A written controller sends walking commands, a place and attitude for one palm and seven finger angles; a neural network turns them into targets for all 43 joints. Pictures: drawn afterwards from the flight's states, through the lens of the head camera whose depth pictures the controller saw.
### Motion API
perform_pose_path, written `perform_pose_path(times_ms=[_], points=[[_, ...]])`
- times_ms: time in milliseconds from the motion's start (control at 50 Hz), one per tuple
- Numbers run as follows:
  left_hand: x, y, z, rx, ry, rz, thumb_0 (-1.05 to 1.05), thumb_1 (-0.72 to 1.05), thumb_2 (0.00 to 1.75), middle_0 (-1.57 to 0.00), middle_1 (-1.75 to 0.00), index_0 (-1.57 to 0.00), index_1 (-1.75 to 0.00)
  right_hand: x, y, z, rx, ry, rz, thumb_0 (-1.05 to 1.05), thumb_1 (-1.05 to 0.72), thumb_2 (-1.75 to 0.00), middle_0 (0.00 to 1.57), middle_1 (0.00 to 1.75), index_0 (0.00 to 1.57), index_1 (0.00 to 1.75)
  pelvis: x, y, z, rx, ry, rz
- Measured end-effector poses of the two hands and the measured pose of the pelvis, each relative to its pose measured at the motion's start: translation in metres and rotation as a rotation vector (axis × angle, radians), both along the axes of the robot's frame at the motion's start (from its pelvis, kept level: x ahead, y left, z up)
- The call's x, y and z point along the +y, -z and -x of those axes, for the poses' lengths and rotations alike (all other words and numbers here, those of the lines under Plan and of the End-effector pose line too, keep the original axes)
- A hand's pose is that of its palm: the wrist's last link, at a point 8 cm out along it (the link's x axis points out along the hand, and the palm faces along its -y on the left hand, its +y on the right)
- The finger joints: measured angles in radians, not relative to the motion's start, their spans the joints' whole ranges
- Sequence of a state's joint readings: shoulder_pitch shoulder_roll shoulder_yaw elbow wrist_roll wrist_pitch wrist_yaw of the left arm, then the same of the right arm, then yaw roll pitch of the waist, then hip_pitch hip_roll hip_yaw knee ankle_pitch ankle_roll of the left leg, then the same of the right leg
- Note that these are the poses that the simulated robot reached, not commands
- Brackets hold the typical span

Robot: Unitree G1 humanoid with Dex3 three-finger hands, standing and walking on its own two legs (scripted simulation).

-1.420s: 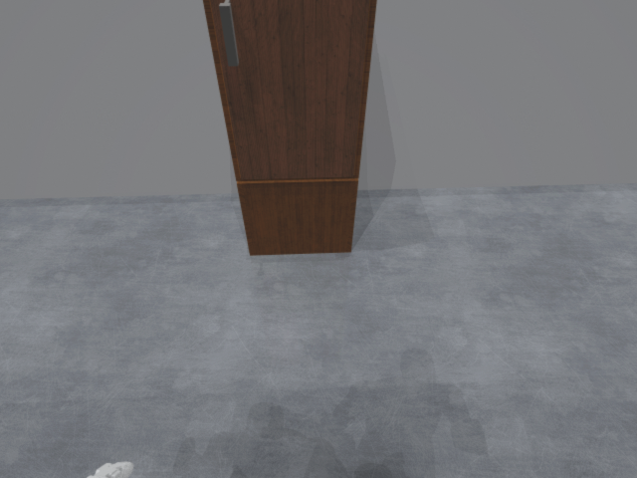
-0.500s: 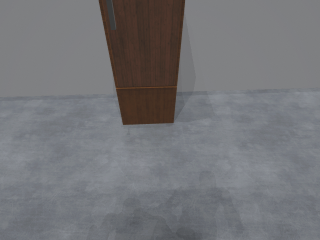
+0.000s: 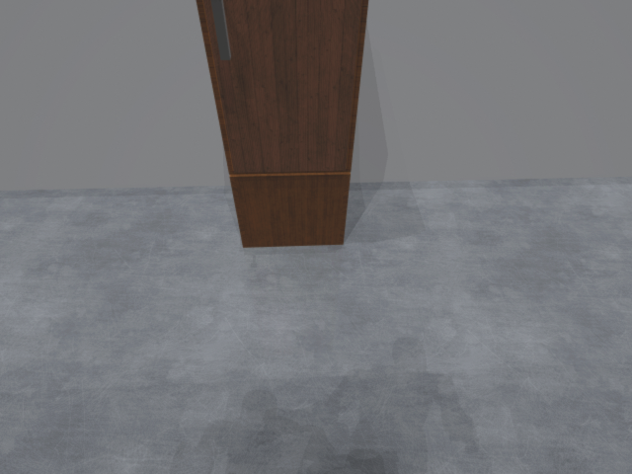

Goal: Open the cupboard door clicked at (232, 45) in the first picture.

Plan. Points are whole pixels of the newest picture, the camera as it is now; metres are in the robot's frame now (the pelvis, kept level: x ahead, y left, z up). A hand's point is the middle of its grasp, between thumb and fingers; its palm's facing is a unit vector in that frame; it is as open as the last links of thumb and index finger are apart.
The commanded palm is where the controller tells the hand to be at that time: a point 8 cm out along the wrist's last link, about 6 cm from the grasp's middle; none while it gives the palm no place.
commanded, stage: look at it before walking up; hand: left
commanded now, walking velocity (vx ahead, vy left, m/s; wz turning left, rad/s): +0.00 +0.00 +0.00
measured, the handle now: (222, 26) +1.07 +0.30 +0.13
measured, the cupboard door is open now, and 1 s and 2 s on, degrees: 0 0 0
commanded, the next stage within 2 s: walk to a spot facing it in 0.02 s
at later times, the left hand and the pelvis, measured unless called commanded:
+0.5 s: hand out of the picture +0.02 +0.21 -0.20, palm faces +0.02 -0.99 -0.15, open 7.4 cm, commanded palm none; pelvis +0.07 +0.03 -0.02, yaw -1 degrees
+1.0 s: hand (235, 365) +0.33 +0.16 -0.18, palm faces +0.00 -0.98 -0.18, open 7.3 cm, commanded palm none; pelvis +0.22 +0.00 -0.02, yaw +1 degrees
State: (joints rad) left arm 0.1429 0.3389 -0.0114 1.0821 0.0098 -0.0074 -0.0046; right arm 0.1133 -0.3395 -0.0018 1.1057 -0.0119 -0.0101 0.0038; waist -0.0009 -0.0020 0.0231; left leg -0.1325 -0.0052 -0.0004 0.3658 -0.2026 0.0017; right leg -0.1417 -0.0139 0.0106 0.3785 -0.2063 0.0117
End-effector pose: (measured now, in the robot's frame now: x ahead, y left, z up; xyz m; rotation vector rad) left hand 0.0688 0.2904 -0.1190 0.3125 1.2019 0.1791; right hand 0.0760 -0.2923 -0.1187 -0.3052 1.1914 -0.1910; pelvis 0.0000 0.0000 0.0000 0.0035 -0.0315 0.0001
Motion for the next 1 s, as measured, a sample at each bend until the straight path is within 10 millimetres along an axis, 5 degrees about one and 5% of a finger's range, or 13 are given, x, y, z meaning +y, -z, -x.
perform_pose_path(times_ms=[240,460,520,580,680,800,880,1000], points=[[-0.007,0.007,0.011,0.028,-0.023,0.016,0.01,0.91,0.9,-0.2,-0.3,-0.2,-0.3,0.009,0.007,0.007,0.028,0.002,-0.017,0.01,-0.9,-0.9,0.2,0.3,0.2,0.3,0.001,0.002,-0.006,0.0,-0.001,0.002],[-0.032,0.05,0.057,0.208,-0.135,0.175,0.01,0.91,0.9,-0.2,-0.3,-0.2,-0.3,0.069,0.029,0.032,0.174,0.056,-0.084,0.01,-0.91,-0.9,0.2,0.3,0.2,0.3,0.025,0.017,-0.055,0.016,-0.009,0.017],[-0.033,0.05,0.051,0.287,-0.11,0.19,0.01,0.91,0.9,-0.2,-0.3,-0.2,-0.3,0.088,0.028,0.041,0.175,0.114,-0.097,0.0,-0.91,-0.9,0.2,0.3,0.2,0.3,0.032,0.016,-0.072,0.014,0.015,0.02],[-0.033,0.045,0.02,0.275,-0.091,0.195,0.01,0.91,0.9,-0.2,-0.3,-0.2,-0.3,0.106,0.022,0.061,0.245,0.165,-0.118,0.0,-0.91,-0.9,0.2,0.3,0.2,0.3,0.034,0.01,-0.088,0.011,0.011,0.026],[-0.036,0.04,-0.064,0.164,-0.049,0.196,0.01,0.92,0.9,-0.2,-0.3,-0.2,-0.3,0.129,0.013,0.089,0.413,0.238,-0.163,0.0,-0.91,-0.9,0.2,0.3,0.2,0.3,0.031,0.008,-0.117,0.016,0.022,0.021],[-0.048,0.04,-0.182,0.034,0.042,0.155,0.01,0.93,0.9,-0.2,-0.3,-0.2,-0.3,0.133,0.019,0.083,0.534,0.318,-0.204,0.0,-0.9,-0.9,0.2,0.3,0.21,0.3,0.016,0.02,-0.165,0.013,0.048,0.011],[-0.063,0.045,-0.24,-0.08,0.052,0.133,0.01,0.92,0.9,-0.2,-0.3,-0.2,-0.3,0.116,0.038,0.046,0.549,0.322,-0.218,0.01,-0.9,-0.9,0.2,0.3,0.21,0.3,0.001,0.035,-0.201,0.003,0.031,0.006],[-0.077,0.034,-0.252,-0.095,-0.006,0.153,0.01,0.92,0.9,-0.2,-0.3,-0.2,-0.3,0.081,0.048,-0.073,0.324,0.212,-0.171,0.01,-0.91,-0.9,0.2,0.3,0.2,0.3,-0.002,0.022,-0.222,-0.015,-0.02,0.02]])
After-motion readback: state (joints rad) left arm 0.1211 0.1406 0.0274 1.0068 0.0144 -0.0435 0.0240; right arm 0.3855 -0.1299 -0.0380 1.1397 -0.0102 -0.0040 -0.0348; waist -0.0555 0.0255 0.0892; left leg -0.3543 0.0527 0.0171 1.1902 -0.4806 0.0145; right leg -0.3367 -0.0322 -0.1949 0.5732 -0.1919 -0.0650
